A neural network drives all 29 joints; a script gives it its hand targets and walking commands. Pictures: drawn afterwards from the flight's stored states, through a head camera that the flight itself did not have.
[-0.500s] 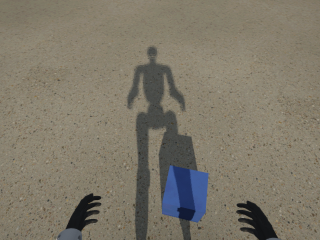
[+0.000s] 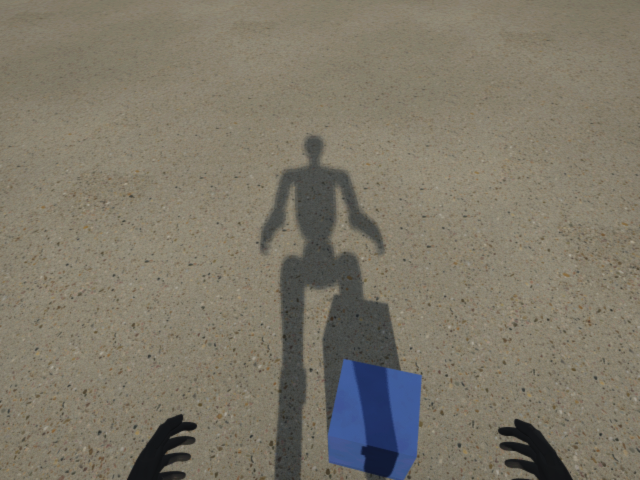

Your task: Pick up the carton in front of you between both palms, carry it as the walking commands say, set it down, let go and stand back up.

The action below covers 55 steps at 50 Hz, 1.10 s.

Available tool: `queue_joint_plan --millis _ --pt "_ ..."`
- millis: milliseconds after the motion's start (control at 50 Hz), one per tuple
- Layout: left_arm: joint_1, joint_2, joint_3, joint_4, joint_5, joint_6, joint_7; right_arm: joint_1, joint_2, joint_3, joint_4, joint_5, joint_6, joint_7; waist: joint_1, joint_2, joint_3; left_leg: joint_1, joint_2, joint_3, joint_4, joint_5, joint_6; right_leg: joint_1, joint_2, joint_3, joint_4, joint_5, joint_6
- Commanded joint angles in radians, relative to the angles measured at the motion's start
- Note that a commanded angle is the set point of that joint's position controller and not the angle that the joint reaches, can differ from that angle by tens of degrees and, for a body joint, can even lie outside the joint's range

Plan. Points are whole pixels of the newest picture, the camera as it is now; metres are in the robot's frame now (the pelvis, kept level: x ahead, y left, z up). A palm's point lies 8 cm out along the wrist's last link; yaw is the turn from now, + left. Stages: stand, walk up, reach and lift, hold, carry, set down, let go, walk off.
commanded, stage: stand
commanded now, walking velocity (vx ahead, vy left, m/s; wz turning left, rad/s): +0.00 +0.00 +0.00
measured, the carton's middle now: (373, 420) +0.42 -0.10 -0.65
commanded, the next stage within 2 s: none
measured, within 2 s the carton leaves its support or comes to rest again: neither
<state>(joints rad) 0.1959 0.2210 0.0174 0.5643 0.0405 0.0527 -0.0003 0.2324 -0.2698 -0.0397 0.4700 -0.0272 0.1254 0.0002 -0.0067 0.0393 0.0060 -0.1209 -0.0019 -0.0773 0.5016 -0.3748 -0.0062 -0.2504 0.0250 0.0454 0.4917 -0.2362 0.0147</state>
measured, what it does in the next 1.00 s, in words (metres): stands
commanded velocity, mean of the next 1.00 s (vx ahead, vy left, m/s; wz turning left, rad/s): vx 0.00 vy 0.00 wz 0.00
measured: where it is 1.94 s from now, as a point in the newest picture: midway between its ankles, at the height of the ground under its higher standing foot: outside the picture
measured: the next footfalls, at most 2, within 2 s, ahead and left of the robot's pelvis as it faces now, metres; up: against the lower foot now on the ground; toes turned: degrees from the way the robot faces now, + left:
none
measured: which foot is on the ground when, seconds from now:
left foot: down 0.00-1.00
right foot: down 0.00-1.00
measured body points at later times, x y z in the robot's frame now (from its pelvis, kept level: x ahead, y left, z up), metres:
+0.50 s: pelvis +0.01 -0.02 +0.00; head +0.02 -0.03 +0.45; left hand +0.13 +0.28 -0.10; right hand +0.15 -0.30 -0.11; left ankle -0.07 +0.13 -0.74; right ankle +0.02 -0.13 -0.74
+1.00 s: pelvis -0.01 -0.02 +0.00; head +0.00 -0.03 +0.45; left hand +0.10 +0.29 -0.10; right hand +0.11 -0.32 -0.11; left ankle -0.07 +0.13 -0.74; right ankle +0.02 -0.13 -0.74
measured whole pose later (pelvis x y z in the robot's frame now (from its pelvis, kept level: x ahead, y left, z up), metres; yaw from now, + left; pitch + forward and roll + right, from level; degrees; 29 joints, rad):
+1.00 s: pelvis -0.01 -0.02 +0.00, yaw +2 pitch -2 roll +0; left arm 0.11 0.35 0.03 0.97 0.03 0.00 0.01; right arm 0.20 -0.39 -0.01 0.87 -0.03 0.00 -0.02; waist 0.01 0.03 0.03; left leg -0.07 0.00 -0.10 0.42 -0.32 -0.03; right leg -0.21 0.01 0.01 0.47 -0.23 -0.01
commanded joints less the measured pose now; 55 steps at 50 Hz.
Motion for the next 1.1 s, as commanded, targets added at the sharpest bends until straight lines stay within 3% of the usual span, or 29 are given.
queue_joint_plan --millis 0,60,200,380,580,1080 --pt "-0.017 0.212 0.08 0.012 0.034 -0.022 0.022 -0.031 -0.158 -0.049 -0.004 -0.023 -0.075 -0.013 0.013 -0.012 0.018 -0.184 0.02 -0.012 -0.091 -0.024 -0.014 0.024 -0.057 0.021 -0.059 -0.061 -0.016" --pt "-0.051 0.205 0.074 0.046 0.023 -0.045 0.012 -0.036 -0.171 -0.048 0.029 -0.029 -0.107 -0.005 0.011 -0.032 0.011 -0.175 0.031 -0.032 -0.079 0.003 0.003 0.013 -0.055 0.027 -0.054 -0.049 -0.021" --pt "-0.05 0.236 0.068 0.117 0.005 -0.06 0.016 -0.008 -0.201 -0.042 0.092 -0.017 -0.122 -0.013 0.011 -0.05 -0.066 -0.095 0.04 -0.035 -0.034 0.249 -0.002 0.079 -0.076 0.028 -0.006 0.218 -0.033" --pt "-0.058 0.268 0.064 0.185 0.001 -0.059 0.024 0.003 -0.226 -0.028 0.163 -0.011 -0.121 -0.024 0.011 -0.042 -0.064 -0.077 0.047 -0.036 -0.038 0.326 -0.005 0.121 -0.09 0.032 -0.003 0.31 -0.041" --pt "-0.091 0.271 0.057 0.249 -0.004 -0.059 0.02 -0.021 -0.243 -0.015 0.23 -0.007 -0.129 -0.029 0.014 -0.028 -0.051 -0.071 0.057 -0.043 -0.073 0.335 -0.005 0.146 -0.095 0.032 -0.02 0.313 -0.045" --pt "-0.134 0.3 0.038 0.389 -0.015 -0.062 0.013 -0.06 -0.275 -0.004 0.389 -0.003 -0.138 -0.024 0.013 -0.037 -0.003 -0.054 0.076 -0.056 -0.169 0.207 0.005 0.135 -0.111 0.067 -0.103 0.175 -0.048"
